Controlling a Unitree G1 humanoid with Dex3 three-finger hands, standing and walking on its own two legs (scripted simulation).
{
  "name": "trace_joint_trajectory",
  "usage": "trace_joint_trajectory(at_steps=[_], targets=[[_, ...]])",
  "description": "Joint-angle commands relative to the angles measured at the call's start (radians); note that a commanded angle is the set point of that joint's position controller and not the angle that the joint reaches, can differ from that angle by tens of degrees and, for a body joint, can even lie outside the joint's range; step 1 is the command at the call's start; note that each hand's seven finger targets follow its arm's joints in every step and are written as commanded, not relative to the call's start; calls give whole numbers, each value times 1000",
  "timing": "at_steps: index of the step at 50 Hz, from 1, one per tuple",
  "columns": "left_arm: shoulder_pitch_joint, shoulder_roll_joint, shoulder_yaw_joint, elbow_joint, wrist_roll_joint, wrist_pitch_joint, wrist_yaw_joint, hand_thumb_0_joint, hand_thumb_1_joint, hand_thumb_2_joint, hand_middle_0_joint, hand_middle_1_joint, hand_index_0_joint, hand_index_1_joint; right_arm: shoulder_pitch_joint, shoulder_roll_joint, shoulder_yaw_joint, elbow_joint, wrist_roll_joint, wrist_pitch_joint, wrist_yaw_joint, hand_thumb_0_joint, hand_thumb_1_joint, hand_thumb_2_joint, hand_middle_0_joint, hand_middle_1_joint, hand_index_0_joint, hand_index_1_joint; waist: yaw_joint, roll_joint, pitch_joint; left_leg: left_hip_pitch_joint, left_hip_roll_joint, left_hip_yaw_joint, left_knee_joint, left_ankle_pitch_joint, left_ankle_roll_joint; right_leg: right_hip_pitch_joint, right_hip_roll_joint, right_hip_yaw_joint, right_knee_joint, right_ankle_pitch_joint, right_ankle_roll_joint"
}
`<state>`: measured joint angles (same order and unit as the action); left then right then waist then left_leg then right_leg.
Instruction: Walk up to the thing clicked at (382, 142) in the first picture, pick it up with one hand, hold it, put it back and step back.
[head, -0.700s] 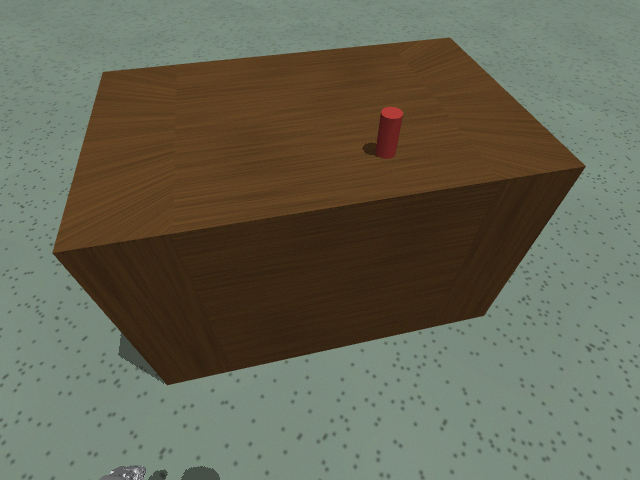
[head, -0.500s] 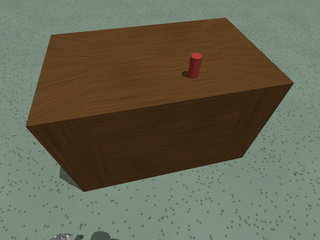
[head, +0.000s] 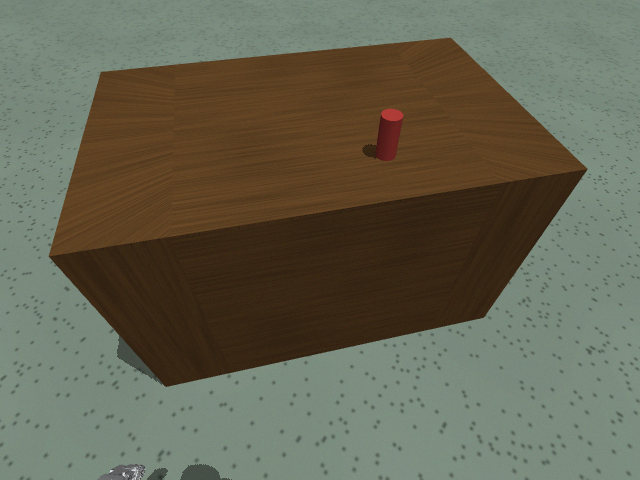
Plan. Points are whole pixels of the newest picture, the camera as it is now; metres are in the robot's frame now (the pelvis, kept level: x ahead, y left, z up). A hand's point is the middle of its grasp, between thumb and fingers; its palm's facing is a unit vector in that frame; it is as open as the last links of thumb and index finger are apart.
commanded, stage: stand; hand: right
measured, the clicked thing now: (388, 135) +0.79 -0.10 -0.03
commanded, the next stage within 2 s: walk up in 0.42 s
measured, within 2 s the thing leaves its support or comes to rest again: neither
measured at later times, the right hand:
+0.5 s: hand out of the picture +0.07 -0.25 -0.16, palm faces -0.04 +0.94 -0.34, open 7.4 cm
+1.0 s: hand (493, 430) +0.21 -0.23 -0.13, palm faces -0.13 +0.88 -0.45, open 7.4 cm
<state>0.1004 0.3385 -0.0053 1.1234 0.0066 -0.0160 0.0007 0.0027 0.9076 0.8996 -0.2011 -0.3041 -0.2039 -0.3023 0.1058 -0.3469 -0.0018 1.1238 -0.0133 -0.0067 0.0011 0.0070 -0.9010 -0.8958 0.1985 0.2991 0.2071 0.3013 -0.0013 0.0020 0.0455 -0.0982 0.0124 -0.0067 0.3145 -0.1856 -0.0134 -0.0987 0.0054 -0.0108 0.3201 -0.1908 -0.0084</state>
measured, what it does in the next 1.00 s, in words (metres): walks ahead: left foot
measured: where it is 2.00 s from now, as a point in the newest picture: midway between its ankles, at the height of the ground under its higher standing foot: (339, 471)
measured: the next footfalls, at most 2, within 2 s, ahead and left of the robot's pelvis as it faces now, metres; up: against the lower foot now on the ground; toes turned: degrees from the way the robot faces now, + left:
left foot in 0.76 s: +0.17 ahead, +0.16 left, +0.00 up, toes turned +8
right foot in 1.22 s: +0.32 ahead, -0.14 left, +0.00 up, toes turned +14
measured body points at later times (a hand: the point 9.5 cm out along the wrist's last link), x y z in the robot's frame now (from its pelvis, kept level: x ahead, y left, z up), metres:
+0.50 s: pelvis +0.01 +0.00 +0.00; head +0.01 +0.00 +0.45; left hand +0.08 +0.31 -0.13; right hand +0.07 -0.30 -0.13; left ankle -0.01 +0.13 -0.75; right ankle -0.01 -0.11 -0.75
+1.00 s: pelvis +0.13 +0.04 -0.01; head +0.14 +0.07 +0.43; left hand +0.14 +0.37 -0.15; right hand +0.22 -0.28 -0.10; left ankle +0.13 +0.15 -0.75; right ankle +0.18 -0.12 -0.68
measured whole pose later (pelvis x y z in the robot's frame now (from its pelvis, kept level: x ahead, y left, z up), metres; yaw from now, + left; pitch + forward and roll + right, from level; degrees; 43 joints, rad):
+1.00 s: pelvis +0.13 +0.04 -0.01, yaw +9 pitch -4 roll +0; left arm 0.28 0.45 0.10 0.89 0.03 0.03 -0.07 0.01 0.91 0.90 -0.20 -0.30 -0.20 -0.30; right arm 0.37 -0.37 -0.07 0.86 -0.02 -0.09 0.01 0.01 -0.90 -0.90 0.20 0.30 0.21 0.30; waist 0.00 -0.08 0.09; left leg -0.18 -0.01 -0.01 0.52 -0.27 0.02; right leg -0.45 -0.09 0.03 1.05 -0.37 -0.02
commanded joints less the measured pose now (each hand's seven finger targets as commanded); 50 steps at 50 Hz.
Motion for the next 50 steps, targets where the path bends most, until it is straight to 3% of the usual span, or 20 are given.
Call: trace_joint_trajectory(at_steps=[1,20,21,22,23,25,27,28,29,32,35,37,38,39,40,41,42,44,47,50], targets=[[-36,221,40,-56,2,-19,12,0,900,900,-200,-300,-200,-300,-40,-196,-32,-53,6,-25,-12,0,-900,-900,200,300,200,300,1,-11,-71,27,116,-87,-41,153,33,-7,-133,102,-54,154,-23],[-27,224,42,-60,1,-19,11,0,900,900,-200,-300,-200,-300,-31,-204,-35,-54,4,-26,-14,0,-900,-900,200,300,200,300,1,1,-76,26,117,-85,-43,174,33,11,-134,106,-50,173,-24],[10,284,110,-116,18,-26,-14,0,900,900,-200,-300,-200,-300,73,-248,-78,-87,-3,-35,1,0,-900,-900,200,300,200,300,11,-19,-150,-8,75,-127,37,-181,108,77,-62,39,62,-237,-45],[25,272,112,-122,27,-22,-23,0,900,900,-200,-300,-200,-300,92,-256,-84,-90,-14,-35,7,0,-900,-900,200,300,200,300,14,-6,-86,-84,98,-180,20,-398,129,2,-75,76,89,-399,-62],[6,264,118,-132,31,-19,-28,0,900,900,-200,-300,-200,-300,74,-253,-86,-105,-18,-32,10,0,-900,-900,200,300,200,300,17,9,6,-173,103,-202,9,-461,130,-55,-73,85,97,-441,-67],[46,242,122,-164,32,-20,-40,0,900,900,-200,-300,-200,-300,41,-236,-90,-150,-25,-34,17,0,-900,-900,200,300,200,300,42,-2,88,-250,99,-222,47,-452,132,-125,-94,131,81,-457,-86],[119,264,138,-170,30,-24,-42,0,900,900,-200,-300,-200,-300,-14,-210,-90,-200,-26,-43,18,0,-900,-900,200,300,200,300,93,-40,124,-418,27,-130,184,-315,90,19,-151,221,-6,-430,-132],[194,306,155,-162,34,-30,-37,0,900,900,-200,-300,-200,-300,-28,-191,-87,-224,-21,-47,19,0,-900,-900,200,300,200,300,123,-134,97,-542,-34,6,342,-222,56,184,-254,331,-121,-434,-189],[213,335,167,-181,40,-37,-34,0,900,900,-200,-300,-200,-300,-36,-202,-91,-244,-27,-48,13,0,-900,-900,200,300,200,300,140,-151,112,-632,-2,2,509,-300,47,210,-377,437,-179,-329,-239],[148,326,162,-253,41,-43,-37,0,900,900,-200,-300,-200,-300,30,-234,-103,-262,-17,-61,22,0,-900,-900,200,300,200,300,86,-91,133,-541,73,-27,503,-337,40,115,-399,356,-138,-95,-283],[74,303,152,-291,33,-43,-38,0,900,900,-200,-300,-200,-300,142,-216,-110,-259,-6,-77,35,0,-900,-900,200,300,200,300,18,-127,65,-329,71,-10,332,-177,49,61,-283,116,4,199,-194],[11,297,146,-322,21,-33,-41,0,900,900,-200,-300,-200,-300,295,-211,-133,-226,-4,-80,31,0,-900,-900,200,300,200,300,-76,-97,-17,-16,-6,73,158,79,41,-101,-170,-47,223,227,-123],[30,259,141,-335,19,-29,-45,0,900,900,-200,-300,-200,-300,441,-240,-154,-186,-5,-79,18,0,-900,-900,200,300,200,300,-130,37,-97,180,-23,65,125,125,37,-179,-100,-99,459,160,-86],[99,196,123,-349,15,-22,-49,0,900,900,-200,-300,-200,-300,496,-316,-181,-191,-21,-80,5,0,-900,-900,200,300,200,300,-136,230,-114,333,118,-206,60,-46,119,-421,-20,-103,691,-181,-49],[170,186,119,-358,20,-12,-48,0,900,900,-200,-300,-200,-300,464,-387,-191,-233,-31,-84,-7,0,-900,-900,200,300,200,300,-93,278,-166,323,312,-625,-18,-275,211,-550,23,13,814,-424,-38],[186,288,146,-335,22,5,-44,0,900,900,-200,-300,-200,-300,357,-403,-194,-285,-12,-83,-8,0,-900,-900,200,300,200,300,-63,115,-129,139,369,-711,-102,-556,280,-483,-54,95,848,-415,-43],[189,313,147,-324,21,10,-47,0,900,900,-200,-300,-200,-300,280,-411,-192,-310,-1,-80,-8,0,-900,-900,200,300,200,300,-33,97,-45,27,380,-705,-126,-591,299,-477,-90,91,873,-382,-45],[215,300,149,-292,19,16,-54,0,900,900,-200,-300,-200,-300,228,-339,-161,-334,1,-88,-12,0,-900,-900,200,300,200,300,6,52,32,-31,287,-474,-81,-390,226,-484,-127,114,823,-251,-37],[225,275,153,-291,23,24,-62,0,900,900,-200,-300,-200,-300,312,-312,-149,-317,8,-110,-17,0,-900,-900,200,300,200,300,-1,61,56,-67,240,-325,-30,2,210,-450,-134,89,761,-154,-13],[194,256,151,-330,21,29,-73,0,900,900,-200,-300,-200,-300,306,-328,-148,-335,7,-116,-22,0,-900,-900,200,300,200,300,9,107,88,-125,220,-228,-8,119,222,-422,-144,62,642,-120,8]])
